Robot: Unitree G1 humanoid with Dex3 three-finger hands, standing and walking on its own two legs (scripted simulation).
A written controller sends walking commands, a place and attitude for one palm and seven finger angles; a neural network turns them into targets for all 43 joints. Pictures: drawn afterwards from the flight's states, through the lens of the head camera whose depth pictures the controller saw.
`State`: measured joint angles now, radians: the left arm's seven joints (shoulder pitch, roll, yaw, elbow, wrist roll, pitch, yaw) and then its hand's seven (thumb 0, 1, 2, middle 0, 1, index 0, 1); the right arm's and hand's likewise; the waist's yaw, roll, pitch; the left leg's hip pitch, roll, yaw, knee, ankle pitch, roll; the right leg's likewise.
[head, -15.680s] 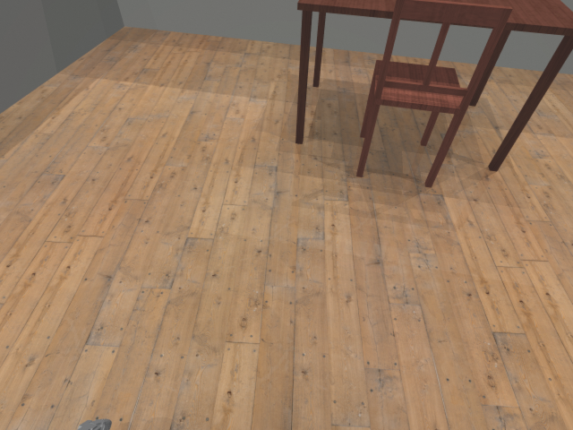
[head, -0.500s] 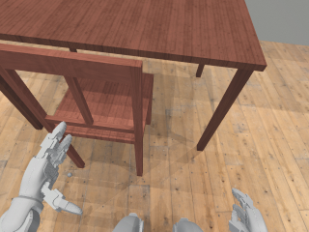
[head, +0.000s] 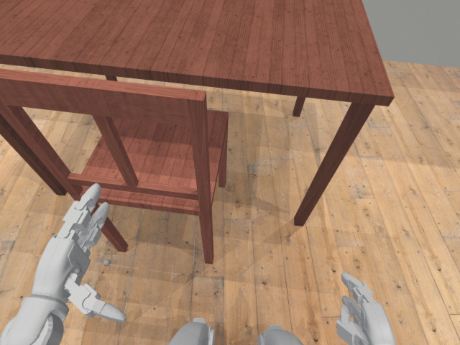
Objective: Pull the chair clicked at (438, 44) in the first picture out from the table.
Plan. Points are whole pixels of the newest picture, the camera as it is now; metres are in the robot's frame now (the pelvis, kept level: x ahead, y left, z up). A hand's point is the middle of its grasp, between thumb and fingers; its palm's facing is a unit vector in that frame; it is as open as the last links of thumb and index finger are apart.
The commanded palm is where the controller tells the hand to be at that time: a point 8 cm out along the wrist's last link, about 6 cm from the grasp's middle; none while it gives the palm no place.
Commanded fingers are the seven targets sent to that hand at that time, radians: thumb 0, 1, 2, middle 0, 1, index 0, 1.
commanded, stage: aim the fingers beside a spindle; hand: left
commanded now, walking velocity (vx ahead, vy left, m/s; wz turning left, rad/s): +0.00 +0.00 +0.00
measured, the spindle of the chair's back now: (118, 153) +0.49 +0.27 -0.02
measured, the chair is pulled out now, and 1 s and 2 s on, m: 0.00 0.00 0.00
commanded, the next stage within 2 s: push the fingers through the gap in 1.98 s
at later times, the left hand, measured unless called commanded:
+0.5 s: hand (143, 252) +0.26 +0.16 +0.02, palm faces -0.10 -0.99 -0.02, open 16.9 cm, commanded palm +0.25 +0.21 +0.03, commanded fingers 0.00 -0.50 0.30 -0.06 -0.08 -0.06 -0.08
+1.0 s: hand (180, 238) +0.30 +0.11 +0.00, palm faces -0.12 -0.99 -0.02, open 17.0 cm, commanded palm +0.29 +0.16 +0.00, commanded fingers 0.00 -0.50 0.30 -0.06 -0.08 -0.06 -0.08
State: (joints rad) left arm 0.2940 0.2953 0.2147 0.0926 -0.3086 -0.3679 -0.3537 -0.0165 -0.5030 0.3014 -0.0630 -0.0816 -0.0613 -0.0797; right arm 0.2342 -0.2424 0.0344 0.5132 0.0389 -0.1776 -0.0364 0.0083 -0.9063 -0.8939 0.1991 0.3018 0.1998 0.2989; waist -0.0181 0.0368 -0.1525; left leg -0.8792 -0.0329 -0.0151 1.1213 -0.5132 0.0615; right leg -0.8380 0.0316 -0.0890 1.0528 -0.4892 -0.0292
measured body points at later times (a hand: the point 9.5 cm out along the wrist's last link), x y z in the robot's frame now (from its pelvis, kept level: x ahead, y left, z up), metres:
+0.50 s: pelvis +0.00 -0.01 -0.01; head +0.08 +0.00 +0.43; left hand +0.26 +0.21 +0.03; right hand +0.17 -0.25 -0.10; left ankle +0.02 +0.08 -0.66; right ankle +0.01 -0.11 -0.66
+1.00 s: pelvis +0.00 -0.01 -0.03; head +0.09 -0.01 +0.41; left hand +0.30 +0.16 +0.00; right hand +0.16 -0.25 -0.12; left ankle +0.02 +0.08 -0.66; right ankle +0.01 -0.11 -0.66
